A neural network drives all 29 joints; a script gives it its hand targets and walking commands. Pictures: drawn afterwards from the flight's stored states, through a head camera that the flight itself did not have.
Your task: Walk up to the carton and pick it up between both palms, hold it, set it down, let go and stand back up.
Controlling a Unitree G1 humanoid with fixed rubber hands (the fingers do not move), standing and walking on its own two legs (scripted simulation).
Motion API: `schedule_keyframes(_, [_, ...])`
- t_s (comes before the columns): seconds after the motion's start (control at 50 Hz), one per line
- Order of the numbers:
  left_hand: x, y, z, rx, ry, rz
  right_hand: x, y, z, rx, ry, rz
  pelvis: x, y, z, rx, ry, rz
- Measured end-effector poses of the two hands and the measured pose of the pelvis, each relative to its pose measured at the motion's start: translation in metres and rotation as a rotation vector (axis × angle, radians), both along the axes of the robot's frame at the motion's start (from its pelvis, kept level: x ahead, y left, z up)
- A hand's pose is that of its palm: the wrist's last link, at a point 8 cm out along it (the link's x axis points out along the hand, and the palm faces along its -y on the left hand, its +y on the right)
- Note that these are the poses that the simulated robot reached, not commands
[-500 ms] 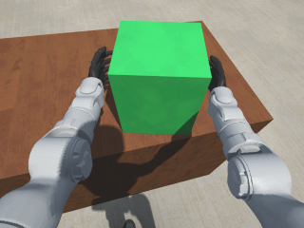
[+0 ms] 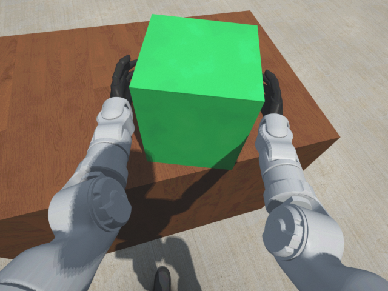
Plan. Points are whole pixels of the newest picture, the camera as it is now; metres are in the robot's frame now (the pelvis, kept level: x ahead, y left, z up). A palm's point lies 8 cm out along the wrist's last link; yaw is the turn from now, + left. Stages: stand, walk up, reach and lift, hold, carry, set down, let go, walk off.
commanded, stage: reach and lift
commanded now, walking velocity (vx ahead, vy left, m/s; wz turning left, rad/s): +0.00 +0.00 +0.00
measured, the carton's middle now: (196, 100) +0.51 +0.04 +0.06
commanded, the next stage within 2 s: none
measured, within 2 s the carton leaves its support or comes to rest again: leaves its support in 1.12 s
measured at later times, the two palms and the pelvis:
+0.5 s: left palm (122, 96) +0.47 +0.19 +0.09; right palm (271, 113) +0.47 -0.11 +0.09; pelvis +0.00 +0.00 +0.00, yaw +0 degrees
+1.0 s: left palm (123, 98) +0.47 +0.19 +0.09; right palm (272, 116) +0.46 -0.11 +0.09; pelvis +0.00 +0.00 +0.00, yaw +0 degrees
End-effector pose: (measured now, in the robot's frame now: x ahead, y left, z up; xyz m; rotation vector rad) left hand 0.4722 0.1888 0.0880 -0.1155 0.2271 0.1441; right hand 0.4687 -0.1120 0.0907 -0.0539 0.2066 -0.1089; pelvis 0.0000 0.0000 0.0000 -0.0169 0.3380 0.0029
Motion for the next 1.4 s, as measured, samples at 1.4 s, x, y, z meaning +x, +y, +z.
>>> schedule_keyframes(1.4, [-0.044,-0.020,0.038,0.116,-0.026,-0.044,-0.056,-0.017,0.025,0.010,-0.039,-0.052,-0.011,-0.003,0.004,0.005,-0.123,-0.013])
